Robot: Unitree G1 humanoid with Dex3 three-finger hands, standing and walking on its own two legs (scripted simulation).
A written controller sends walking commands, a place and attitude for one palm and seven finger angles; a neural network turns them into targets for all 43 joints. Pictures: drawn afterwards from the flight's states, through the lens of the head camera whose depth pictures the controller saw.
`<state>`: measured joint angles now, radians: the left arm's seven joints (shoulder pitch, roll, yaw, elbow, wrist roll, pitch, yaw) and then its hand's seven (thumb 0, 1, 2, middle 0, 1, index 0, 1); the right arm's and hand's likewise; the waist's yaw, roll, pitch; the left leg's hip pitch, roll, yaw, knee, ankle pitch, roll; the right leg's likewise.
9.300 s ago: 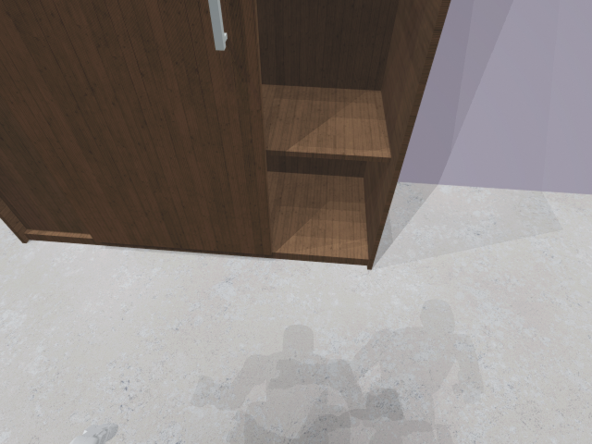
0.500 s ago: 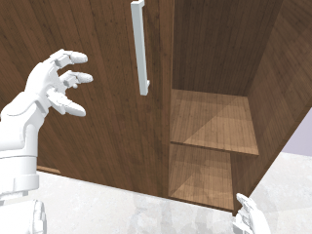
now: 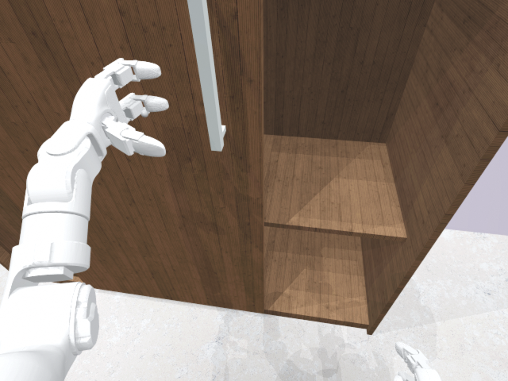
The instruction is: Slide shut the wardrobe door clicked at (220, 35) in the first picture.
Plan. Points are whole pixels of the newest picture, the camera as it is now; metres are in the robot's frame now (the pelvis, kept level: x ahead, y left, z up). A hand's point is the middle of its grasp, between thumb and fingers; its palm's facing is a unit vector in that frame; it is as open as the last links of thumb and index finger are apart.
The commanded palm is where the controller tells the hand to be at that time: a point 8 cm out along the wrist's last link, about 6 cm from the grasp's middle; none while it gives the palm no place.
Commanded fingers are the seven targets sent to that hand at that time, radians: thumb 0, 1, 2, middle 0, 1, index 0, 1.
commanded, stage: move the hooked fingers beside the handle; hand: left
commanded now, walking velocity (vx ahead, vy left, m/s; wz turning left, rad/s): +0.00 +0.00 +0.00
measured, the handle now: (212, 78) +0.51 +0.09 +0.25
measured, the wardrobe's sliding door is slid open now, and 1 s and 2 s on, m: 0.40 0.40 0.40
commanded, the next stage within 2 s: feel for the door with the fingertips in 1.10 s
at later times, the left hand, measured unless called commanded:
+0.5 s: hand (173, 96) +0.46 +0.14 +0.25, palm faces -0.08 -1.00 -0.02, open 14.0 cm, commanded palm +0.44 +0.20 +0.24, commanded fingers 0.00 -0.50 0.30 -0.30 -1.20 -0.30 -1.20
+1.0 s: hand (173, 98) +0.45 +0.14 +0.25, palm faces -0.08 -1.00 -0.02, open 14.0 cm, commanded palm +0.44 +0.20 +0.23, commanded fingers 0.00 -0.50 0.30 -0.30 -1.20 -0.30 -1.20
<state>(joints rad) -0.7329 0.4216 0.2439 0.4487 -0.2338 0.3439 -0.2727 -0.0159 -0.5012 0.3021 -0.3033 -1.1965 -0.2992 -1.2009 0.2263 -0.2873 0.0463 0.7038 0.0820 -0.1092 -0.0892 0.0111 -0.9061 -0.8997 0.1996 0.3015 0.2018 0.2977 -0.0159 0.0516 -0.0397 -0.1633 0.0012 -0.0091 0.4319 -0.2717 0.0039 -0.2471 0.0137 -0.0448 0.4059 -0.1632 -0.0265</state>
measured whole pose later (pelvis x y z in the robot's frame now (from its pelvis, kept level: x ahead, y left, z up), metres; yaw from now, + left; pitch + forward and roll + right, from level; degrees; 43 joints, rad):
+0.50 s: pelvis +0.01 +0.00 +0.00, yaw -2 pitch +3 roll +0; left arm -0.87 0.40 0.27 0.67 -0.18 0.24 -0.20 -0.02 -0.50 0.30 -0.30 -1.20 -0.30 -1.20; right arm 0.30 -0.28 0.02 0.72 0.07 -0.10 -0.07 0.01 -0.91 -0.90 0.20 0.30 0.20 0.30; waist -0.07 0.05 -0.05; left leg -0.18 0.01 0.02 0.40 -0.26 0.01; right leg -0.27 0.03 -0.01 0.37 -0.14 -0.02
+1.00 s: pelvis +0.00 +0.00 +0.00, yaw -1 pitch +2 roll +0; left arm -0.91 0.39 0.24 0.73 -0.18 0.23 -0.19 -0.02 -0.50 0.30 -0.30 -1.20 -0.30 -1.20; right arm 0.25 -0.27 0.03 0.71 0.07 -0.10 -0.07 0.01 -0.91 -0.90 0.20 0.30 0.20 0.30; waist -0.05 0.05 -0.05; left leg -0.19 0.01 0.01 0.41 -0.25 0.01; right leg -0.27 0.02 -0.03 0.37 -0.13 -0.03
